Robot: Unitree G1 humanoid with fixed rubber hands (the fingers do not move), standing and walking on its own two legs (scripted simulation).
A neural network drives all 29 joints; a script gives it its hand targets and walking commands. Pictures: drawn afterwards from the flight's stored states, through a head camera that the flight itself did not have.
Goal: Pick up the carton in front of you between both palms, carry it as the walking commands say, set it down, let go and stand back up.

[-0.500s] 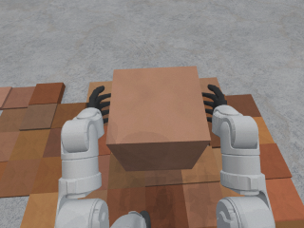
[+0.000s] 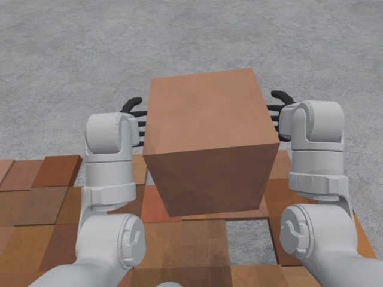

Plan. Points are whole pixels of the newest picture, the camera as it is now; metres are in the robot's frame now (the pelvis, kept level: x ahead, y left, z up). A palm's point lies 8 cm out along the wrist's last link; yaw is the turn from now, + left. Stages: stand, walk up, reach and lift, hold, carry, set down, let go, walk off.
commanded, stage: carry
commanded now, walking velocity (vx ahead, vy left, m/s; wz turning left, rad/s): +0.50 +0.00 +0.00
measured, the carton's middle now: (207, 147) +0.39 +0.01 +0.08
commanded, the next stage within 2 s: none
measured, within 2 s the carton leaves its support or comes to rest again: neither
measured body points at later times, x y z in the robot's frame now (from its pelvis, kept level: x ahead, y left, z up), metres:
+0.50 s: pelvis +0.34 +0.03 +0.01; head +0.34 +0.05 +0.46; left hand +0.66 +0.17 +0.12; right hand +0.64 -0.13 +0.13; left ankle +0.23 +0.11 -0.72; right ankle +0.48 -0.08 -0.69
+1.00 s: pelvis +0.66 -0.01 +0.00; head +0.72 -0.01 +0.45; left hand +1.03 +0.17 +0.07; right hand +1.05 -0.13 +0.07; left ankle +0.80 +0.14 -0.68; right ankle +0.60 -0.05 -0.73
